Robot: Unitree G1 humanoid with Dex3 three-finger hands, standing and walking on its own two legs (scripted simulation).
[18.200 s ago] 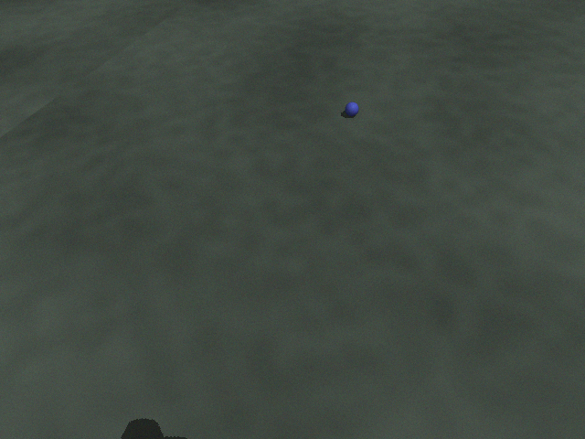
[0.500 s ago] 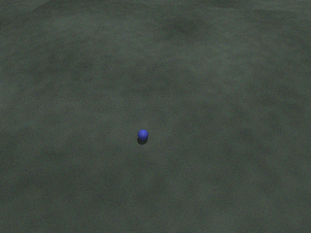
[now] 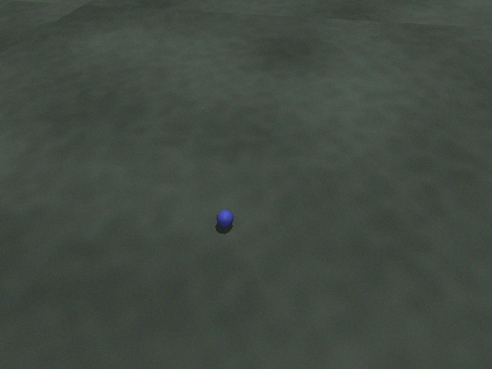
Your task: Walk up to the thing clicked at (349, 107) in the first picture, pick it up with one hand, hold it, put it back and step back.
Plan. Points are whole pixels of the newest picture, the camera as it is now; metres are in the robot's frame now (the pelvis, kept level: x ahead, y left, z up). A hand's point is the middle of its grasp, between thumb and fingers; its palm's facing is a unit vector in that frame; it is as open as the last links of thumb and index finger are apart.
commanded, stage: walk up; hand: left
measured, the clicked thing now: (225, 218) +0.94 +0.15 -0.74
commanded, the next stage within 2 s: none
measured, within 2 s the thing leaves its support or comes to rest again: neither
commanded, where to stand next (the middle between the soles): +0.54 -0.01 m, yaw -4 degrees
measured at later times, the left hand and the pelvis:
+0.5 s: hand out of the picture +0.17 +0.33 -0.16, palm faces -0.08 -0.94 -0.33, open 7.4 cm; pelvis +0.12 +0.05 -0.01, yaw -2 degrees
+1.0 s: hand (135, 273) +0.36 +0.28 -0.16, palm faces -0.04 -0.94 -0.35, open 7.4 cm; pelvis +0.30 +0.01 -0.02, yaw -1 degrees
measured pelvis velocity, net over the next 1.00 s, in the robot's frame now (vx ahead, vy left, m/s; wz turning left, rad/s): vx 0.30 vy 0.01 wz -0.02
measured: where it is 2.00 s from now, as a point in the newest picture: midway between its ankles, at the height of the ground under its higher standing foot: (262, 342)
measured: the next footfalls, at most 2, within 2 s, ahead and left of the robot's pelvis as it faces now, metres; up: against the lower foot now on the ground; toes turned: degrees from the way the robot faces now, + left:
left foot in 0.20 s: +0.15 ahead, +0.17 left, +0.00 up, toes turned +5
right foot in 0.66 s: +0.32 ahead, -0.12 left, +0.00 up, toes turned -6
